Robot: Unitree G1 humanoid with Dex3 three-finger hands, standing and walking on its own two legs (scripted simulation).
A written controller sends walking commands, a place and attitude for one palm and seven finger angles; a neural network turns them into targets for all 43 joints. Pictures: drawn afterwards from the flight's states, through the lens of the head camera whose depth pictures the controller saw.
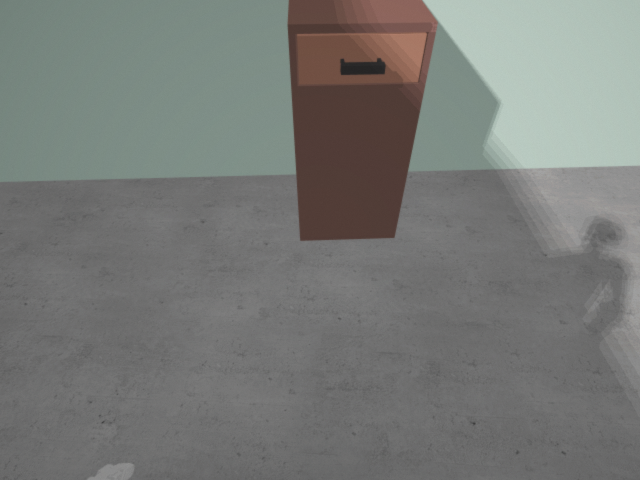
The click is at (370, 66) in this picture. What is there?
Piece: drawer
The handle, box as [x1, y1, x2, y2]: [340, 58, 385, 74]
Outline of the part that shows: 385,65 380,58 377,58 376,62 344,62 343,59 340,60 341,74 384,73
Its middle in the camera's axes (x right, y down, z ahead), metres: +0.12 -0.50 +1.12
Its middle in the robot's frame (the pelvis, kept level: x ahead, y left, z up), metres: +1.18 -0.06 +0.01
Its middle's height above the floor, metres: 0.78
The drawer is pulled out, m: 0.00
